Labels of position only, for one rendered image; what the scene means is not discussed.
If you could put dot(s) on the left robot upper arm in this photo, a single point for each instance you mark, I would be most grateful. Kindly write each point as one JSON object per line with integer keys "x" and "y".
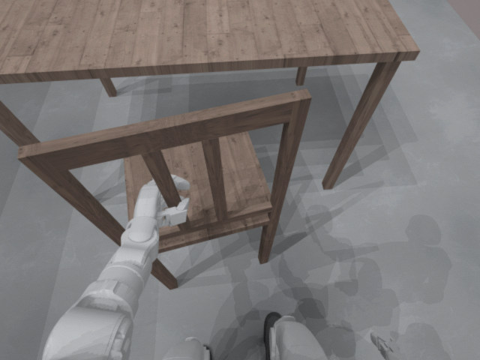
{"x": 90, "y": 334}

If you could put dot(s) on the robot right hand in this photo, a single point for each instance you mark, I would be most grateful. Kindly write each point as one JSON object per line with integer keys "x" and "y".
{"x": 387, "y": 347}

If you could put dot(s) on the robot left hand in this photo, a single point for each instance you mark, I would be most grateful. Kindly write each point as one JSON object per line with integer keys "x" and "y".
{"x": 151, "y": 203}

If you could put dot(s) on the robot right foot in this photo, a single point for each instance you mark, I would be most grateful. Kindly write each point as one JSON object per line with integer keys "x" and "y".
{"x": 270, "y": 320}

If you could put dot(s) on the left robot forearm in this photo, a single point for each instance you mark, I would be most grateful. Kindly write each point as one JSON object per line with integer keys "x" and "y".
{"x": 124, "y": 278}

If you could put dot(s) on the robot right shin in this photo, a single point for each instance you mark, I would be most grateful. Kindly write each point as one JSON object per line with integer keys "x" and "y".
{"x": 285, "y": 318}

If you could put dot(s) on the table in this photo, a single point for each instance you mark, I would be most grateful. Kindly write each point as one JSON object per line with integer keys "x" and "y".
{"x": 56, "y": 40}

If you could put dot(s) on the chair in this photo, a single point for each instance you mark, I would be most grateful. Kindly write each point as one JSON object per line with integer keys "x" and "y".
{"x": 209, "y": 148}

